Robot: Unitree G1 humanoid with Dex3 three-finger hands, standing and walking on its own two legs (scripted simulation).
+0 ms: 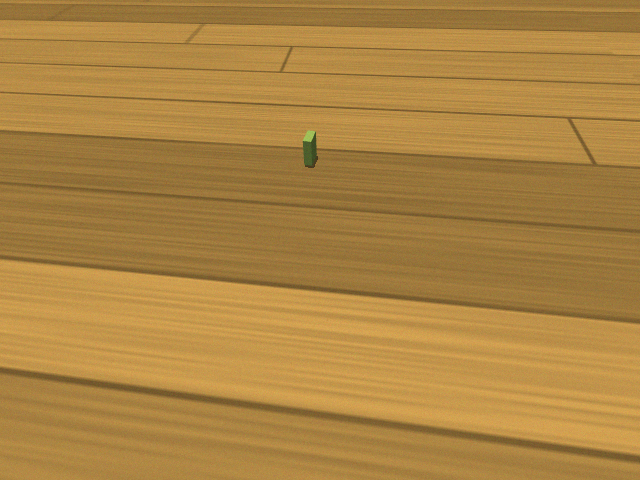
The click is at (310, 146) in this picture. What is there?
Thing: carton on end
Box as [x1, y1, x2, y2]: [303, 130, 316, 165]
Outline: 308,130 303,139 304,164 311,165 316,155 315,131
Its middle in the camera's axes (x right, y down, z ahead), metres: -0.03 -0.47 +2.01
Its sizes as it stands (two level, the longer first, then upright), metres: 0.099 0.044 0.151
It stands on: the floor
